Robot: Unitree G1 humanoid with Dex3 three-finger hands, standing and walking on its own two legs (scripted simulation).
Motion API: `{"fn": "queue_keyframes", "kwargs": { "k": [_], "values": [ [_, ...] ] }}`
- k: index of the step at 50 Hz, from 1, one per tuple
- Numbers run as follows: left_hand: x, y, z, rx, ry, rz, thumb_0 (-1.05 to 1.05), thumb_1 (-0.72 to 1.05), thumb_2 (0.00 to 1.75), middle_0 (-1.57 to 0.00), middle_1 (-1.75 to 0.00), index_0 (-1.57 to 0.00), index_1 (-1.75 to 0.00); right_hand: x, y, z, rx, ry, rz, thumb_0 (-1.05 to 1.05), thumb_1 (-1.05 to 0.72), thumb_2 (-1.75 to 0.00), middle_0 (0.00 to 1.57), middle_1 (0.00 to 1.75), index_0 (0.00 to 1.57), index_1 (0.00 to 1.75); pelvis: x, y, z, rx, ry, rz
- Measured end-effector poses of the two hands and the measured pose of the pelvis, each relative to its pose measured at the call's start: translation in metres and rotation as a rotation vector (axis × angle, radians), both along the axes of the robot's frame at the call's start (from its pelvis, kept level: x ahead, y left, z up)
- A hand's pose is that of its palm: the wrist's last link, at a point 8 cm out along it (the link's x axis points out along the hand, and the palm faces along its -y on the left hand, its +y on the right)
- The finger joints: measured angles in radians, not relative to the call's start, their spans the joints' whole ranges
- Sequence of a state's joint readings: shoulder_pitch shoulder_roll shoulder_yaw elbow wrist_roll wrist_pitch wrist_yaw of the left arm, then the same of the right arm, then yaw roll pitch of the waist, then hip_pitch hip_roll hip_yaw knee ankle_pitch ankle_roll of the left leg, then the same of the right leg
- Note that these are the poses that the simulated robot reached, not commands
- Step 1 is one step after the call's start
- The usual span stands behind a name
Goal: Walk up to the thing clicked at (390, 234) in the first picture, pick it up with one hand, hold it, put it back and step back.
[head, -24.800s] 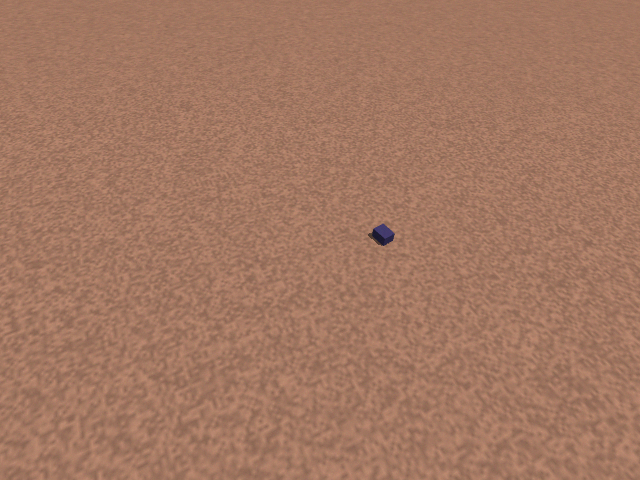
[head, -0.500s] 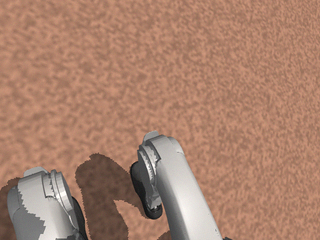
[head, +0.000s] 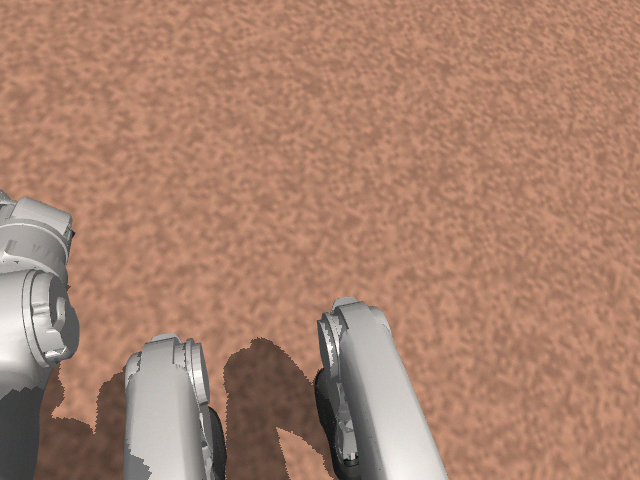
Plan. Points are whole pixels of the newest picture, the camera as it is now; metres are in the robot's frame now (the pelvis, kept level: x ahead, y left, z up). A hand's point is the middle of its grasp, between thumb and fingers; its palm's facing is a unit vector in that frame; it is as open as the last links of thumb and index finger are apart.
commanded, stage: lift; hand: left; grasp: from above
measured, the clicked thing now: (28, 236) +0.48 +0.30 -0.14
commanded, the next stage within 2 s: hold in 1.12 s
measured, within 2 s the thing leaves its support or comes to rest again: neither
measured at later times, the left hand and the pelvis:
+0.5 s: hand out of the picture +0.40 +0.23 +0.10, palm faces -0.20 -0.40 -0.90, open 10.0 cm; pelvis +0.02 -0.02 +0.18, yaw +2 degrees
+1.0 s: hand out of the picture +0.39 +0.20 +0.22, palm faces -0.18 -0.44 -0.88, open 10.0 cm; pelvis +0.05 -0.02 +0.30, yaw +2 degrees
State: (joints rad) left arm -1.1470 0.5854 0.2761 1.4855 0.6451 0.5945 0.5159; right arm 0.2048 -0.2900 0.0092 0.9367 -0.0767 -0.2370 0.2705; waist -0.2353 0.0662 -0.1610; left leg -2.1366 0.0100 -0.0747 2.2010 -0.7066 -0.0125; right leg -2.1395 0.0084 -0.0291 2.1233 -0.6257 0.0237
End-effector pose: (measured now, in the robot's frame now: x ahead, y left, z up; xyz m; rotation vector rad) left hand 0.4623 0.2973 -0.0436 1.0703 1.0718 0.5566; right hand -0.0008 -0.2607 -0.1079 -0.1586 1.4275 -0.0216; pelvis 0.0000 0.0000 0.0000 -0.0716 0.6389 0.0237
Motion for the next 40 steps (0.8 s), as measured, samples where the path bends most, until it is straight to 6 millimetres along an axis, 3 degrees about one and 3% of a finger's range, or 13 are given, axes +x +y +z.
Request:
{"fn": "queue_keyframes", "kwargs": {
  "k": [11, 26, 33, 40],
  "values": [
    [-0.028, -0.021, 0.081, 0.006, 0.014, -0.031, -0.01, 0.0, 0.41, -0.81, -0.35, -0.79, -0.39, 0.045, -0.012, 0.053, -0.031, -0.14, 0.005, 0.0, -0.91, -0.89, 0.2, 0.3, 0.2, 0.3, 0.002, -0.009, 0.067, 0.028, -0.031, 0.005],
    [-0.062, -0.064, 0.21, 0.007, 0.053, -0.101, -0.02, -0.01, 0.46, -0.8, -0.36, -0.77, -0.41, 0.106, -0.027, 0.18, -0.102, -0.316, -0.014, 0.0, -0.91, -0.89, 0.2, 0.3, 0.2, 0.3, 0.021, -0.021, 0.192, 0.054, -0.162, 0.005],
    [-0.067, -0.072, 0.269, 0.006, 0.066, -0.057, -0.02, 0.0, 0.45, -0.8, -0.35, -0.77, -0.41, 0.121, -0.029, 0.229, -0.108, -0.361, -0.016, 0.0, -0.9, -0.89, 0.2, 0.3, 0.2, 0.3, 0.035, -0.026, 0.238, 0.057, -0.234, 0.01],
    [-0.068, -0.077, 0.303, 0.011, 0.09, -0.02, -0.02, 0.01, 0.44, -0.8, -0.35, -0.77, -0.41, 0.123, -0.028, 0.258, -0.09, -0.363, -0.01, 0.0, -0.89, -0.89, 0.2, 0.3, 0.2, 0.3, 0.044, -0.027, 0.267, 0.059, -0.284, 0.012]
  ]
}}
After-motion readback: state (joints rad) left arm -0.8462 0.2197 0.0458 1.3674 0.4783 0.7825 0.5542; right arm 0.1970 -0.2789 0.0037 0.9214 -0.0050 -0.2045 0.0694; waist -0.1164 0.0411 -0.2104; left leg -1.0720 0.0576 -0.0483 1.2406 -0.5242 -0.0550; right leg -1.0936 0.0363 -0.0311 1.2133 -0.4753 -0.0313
